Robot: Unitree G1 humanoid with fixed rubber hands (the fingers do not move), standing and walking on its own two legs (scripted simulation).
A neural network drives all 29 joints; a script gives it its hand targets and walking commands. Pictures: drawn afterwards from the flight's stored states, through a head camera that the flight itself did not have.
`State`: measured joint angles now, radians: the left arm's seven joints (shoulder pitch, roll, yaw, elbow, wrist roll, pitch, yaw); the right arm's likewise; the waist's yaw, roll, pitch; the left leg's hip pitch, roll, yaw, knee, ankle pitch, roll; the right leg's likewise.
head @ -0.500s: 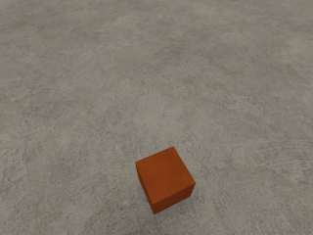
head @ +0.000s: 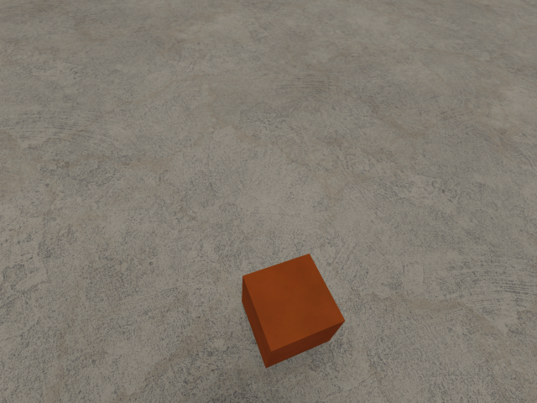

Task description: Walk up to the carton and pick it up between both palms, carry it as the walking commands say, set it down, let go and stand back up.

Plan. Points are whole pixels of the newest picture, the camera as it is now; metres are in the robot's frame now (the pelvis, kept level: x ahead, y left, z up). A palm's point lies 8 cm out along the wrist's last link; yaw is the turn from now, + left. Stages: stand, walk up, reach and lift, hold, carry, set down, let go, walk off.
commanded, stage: walk up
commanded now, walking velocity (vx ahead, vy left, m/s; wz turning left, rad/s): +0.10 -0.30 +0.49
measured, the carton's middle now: (287, 309) +0.50 -0.10 -0.66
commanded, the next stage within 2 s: none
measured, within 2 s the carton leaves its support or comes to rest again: neither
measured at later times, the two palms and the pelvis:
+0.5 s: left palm out of the picture +0.02 +0.07 -0.13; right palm out of the picture +0.14 -0.41 -0.15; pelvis +0.04 -0.19 -0.01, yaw +12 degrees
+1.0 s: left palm out of the picture -0.05 +0.05 -0.14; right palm out of the picture +0.13 -0.42 -0.15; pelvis +0.02 -0.20 -0.01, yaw +19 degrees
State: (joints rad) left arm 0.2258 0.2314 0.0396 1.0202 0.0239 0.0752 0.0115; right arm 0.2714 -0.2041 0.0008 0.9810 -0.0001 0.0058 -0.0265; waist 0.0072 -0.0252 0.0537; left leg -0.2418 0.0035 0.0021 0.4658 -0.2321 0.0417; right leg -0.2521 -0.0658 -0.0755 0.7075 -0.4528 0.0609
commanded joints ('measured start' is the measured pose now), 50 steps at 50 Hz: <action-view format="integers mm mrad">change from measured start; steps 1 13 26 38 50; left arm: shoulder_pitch -70 0 157 168 53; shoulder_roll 125 89 139 139 129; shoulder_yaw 25 1 -8 -1 16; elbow -102 -154 -61 -89 -73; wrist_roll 32 0 -28 -28 1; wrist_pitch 12 -10 -95 -77 -26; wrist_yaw -33 -48 36 43 23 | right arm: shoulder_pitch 142 43 65 -35 23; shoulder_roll -290 -273 -99 -104 -65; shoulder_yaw -126 -131 -79 -62 -38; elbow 0 -102 -4 -7 -23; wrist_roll -37 -41 -36 -34 -18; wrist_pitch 20 30 71 88 31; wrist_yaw -51 -37 2 13 -23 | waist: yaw -39 -2 -25 7 -11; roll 61 293 -77 -92 -119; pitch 68 21 -115 -86 -76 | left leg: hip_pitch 94 -137 -311 -301 -57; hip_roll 382 266 22 20 35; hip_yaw -563 -324 -66 -64 87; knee -321 -206 694 657 153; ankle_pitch -322 -63 -128 -102 -145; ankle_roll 109 63 -95 -104 -71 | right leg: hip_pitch -412 0 282 228 55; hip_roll -22 6 -248 -262 -182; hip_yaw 144 48 158 145 9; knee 318 -144 -318 -405 -302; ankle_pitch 104 76 1018 552 304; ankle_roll -2 -9 28 -20 -184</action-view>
